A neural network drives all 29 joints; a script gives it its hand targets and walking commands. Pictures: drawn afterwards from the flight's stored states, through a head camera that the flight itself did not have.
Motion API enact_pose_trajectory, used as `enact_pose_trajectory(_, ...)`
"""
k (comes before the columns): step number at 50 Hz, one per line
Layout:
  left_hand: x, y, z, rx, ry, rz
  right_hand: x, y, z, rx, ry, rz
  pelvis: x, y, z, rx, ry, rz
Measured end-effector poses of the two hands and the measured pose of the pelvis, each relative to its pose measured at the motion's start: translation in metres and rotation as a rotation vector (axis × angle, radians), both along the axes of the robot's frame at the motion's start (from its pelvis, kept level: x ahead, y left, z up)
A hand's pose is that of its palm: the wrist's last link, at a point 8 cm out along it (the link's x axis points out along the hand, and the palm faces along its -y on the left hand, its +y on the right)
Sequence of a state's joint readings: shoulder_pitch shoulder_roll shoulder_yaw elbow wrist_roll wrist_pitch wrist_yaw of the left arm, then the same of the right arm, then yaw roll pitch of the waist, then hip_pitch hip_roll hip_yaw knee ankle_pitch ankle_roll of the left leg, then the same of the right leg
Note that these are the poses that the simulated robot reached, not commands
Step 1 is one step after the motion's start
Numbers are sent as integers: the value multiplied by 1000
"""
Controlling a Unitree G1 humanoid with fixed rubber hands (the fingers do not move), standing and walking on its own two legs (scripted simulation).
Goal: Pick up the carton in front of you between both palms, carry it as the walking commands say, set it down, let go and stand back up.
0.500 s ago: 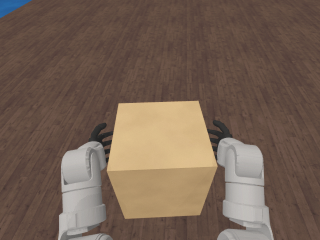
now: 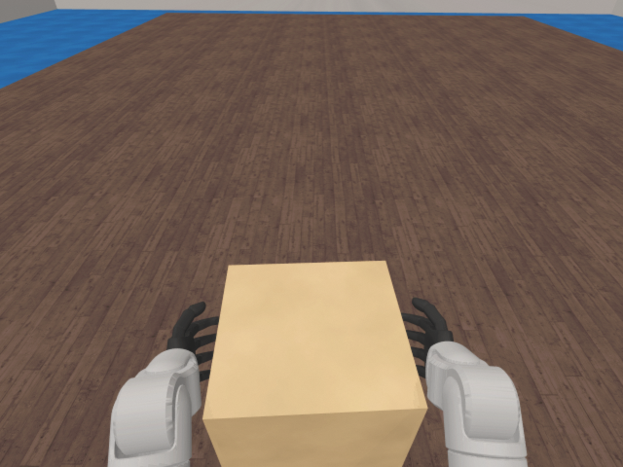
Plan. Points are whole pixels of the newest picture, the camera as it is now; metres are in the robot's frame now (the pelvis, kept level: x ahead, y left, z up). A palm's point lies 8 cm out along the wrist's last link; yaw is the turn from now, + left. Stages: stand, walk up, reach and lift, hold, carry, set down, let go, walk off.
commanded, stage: carry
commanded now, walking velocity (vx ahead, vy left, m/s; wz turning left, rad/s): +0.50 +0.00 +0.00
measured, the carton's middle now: (310, 381) +0.27 +0.00 +0.01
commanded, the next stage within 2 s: none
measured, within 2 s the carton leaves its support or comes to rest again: neither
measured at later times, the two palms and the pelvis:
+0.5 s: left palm (220, 202) +0.59 +0.15 +0.10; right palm (379, 196) +0.60 -0.15 +0.10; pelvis +0.33 -0.01 -0.01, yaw +1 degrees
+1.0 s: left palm (241, 131) +0.93 +0.15 +0.09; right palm (356, 130) +0.94 -0.15 +0.09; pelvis +0.68 -0.01 -0.01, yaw +1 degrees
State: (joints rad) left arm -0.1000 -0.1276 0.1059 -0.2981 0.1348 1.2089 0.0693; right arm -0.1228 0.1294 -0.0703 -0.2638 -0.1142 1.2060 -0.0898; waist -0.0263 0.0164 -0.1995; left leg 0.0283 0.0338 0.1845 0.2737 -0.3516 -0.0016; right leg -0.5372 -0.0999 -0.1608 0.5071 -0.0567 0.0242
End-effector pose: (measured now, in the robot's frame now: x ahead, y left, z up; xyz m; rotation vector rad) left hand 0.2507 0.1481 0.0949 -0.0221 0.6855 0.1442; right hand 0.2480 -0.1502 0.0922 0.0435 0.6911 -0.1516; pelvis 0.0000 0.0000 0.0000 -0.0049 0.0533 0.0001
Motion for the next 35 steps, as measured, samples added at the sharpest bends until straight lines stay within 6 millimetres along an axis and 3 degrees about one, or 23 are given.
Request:
enact_pose_trajectory(5,81,-20,-6,18,-28,21,88,-20,-11,21,-28,22,75,-23,-19,-22,4,22)
enact_pose_trajectory(9,123,-24,-9,14,43,60,142,-23,-13,19,42,59,114,-33,-7,1,20,50)
enact_pose_trajectory(15,187,-16,4,-2,37,103,213,-15,-2,40,38,71,182,-36,10,15,27,45)
enact_pose_trajectory(23,304,-3,9,-24,-25,61,319,-3,10,6,-25,41,298,-15,3,6,17,34)
enact_pose_trajectory(28,393,16,-17,-46,-19,27,397,16,-9,-21,-20,11,381,10,-20,19,11,-2)
enact_pose_trajectory(32,441,19,-35,-48,96,-6,435,19,-26,-27,95,-21,424,23,-9,0,24,-22)
enact_pose_trajectory(35,473,17,-35,-44,128,-34,460,18,-25,-28,128,-46,456,27,3,-12,28,-23)
